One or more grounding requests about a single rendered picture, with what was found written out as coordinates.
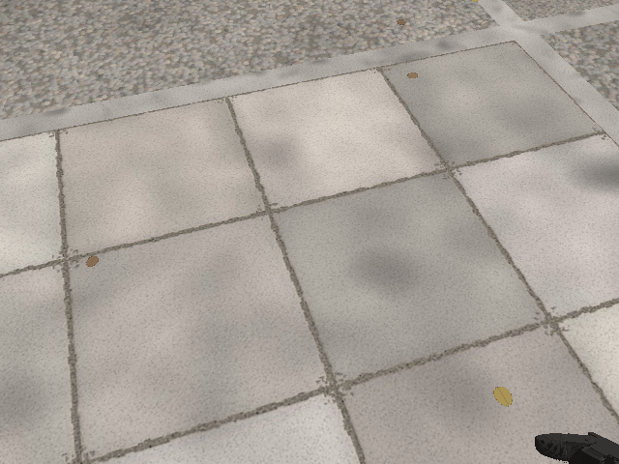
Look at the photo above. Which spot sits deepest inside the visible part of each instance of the right robot hand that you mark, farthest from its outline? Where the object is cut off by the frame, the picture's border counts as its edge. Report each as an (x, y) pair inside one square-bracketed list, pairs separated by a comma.
[(578, 449)]

